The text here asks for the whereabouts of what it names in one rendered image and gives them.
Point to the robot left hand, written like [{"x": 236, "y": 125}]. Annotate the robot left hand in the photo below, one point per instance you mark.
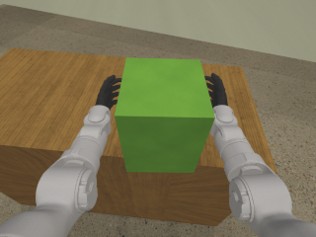
[{"x": 106, "y": 95}]

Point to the carton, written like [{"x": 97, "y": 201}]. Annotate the carton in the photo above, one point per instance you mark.
[{"x": 163, "y": 115}]

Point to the robot right upper arm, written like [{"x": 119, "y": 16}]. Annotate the robot right upper arm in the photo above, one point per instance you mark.
[{"x": 263, "y": 202}]

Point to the robot left upper arm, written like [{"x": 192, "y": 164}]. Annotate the robot left upper arm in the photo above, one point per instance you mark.
[{"x": 64, "y": 193}]

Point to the pedestal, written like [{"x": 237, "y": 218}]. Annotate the pedestal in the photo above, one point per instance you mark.
[{"x": 44, "y": 97}]

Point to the robot right hand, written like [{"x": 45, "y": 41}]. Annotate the robot right hand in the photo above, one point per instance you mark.
[{"x": 218, "y": 95}]

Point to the left robot forearm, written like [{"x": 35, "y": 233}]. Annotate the left robot forearm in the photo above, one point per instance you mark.
[{"x": 89, "y": 145}]

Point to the right robot forearm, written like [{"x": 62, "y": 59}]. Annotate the right robot forearm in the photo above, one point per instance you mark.
[{"x": 234, "y": 149}]

